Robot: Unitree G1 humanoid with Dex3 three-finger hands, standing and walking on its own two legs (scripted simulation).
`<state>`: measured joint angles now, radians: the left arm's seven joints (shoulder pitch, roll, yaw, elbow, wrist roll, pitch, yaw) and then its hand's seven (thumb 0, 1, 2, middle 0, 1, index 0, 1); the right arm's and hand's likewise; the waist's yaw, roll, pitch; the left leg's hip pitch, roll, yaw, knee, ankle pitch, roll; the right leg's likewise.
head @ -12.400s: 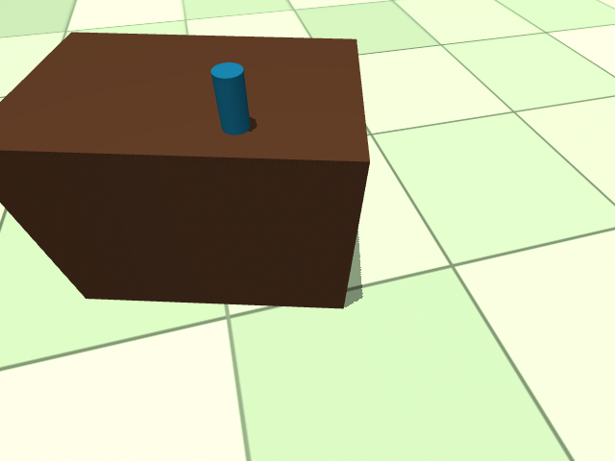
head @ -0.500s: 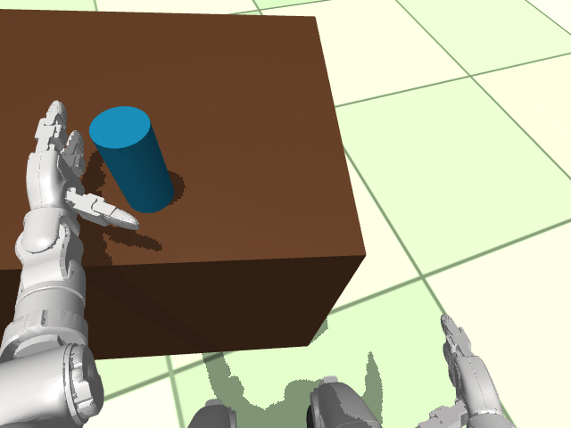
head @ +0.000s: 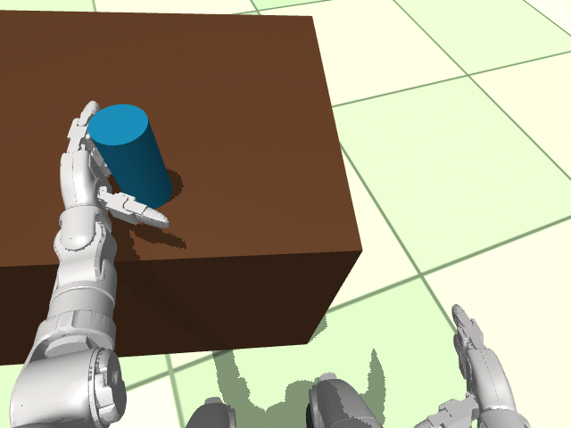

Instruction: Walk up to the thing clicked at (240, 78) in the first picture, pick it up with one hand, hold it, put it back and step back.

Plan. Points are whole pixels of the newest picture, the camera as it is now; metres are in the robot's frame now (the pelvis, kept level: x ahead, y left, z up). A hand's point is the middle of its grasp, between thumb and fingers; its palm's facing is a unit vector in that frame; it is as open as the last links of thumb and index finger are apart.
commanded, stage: close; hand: left
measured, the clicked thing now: (135, 161) +0.48 +0.17 +0.06
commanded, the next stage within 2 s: settle in 0.58 s
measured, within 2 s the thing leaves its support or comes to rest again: leaves its support in 1.20 s
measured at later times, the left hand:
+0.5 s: hand (128, 167) +0.47 +0.18 +0.07, palm faces +0.14 -0.99 +0.03, open 11.0 cm
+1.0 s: hand (132, 165) +0.47 +0.18 +0.07, palm faces +0.12 -0.99 -0.02, open 10.2 cm
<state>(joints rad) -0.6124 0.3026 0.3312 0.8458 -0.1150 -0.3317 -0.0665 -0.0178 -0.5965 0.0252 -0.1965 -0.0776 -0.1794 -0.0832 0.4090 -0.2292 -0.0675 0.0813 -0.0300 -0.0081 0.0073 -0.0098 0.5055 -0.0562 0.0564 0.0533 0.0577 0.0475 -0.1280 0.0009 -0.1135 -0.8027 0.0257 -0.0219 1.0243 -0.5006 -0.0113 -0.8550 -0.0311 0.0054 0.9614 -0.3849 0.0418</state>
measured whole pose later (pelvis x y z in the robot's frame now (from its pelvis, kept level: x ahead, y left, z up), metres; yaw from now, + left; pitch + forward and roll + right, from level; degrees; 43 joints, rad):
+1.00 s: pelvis +0.01 +0.00 +0.00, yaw +0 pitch +17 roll -1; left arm -0.64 0.33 0.30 0.86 -0.10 -0.29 -0.05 -0.02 -0.47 1.02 -0.74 -1.05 -0.77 -1.08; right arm 0.41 -0.24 -0.05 0.07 -0.02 0.03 0.01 -0.01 0.52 -0.06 0.06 0.05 0.06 0.05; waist -0.13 0.00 -0.11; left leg -0.79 0.02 -0.02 1.01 -0.50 -0.01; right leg -0.85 -0.03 0.00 0.95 -0.39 0.04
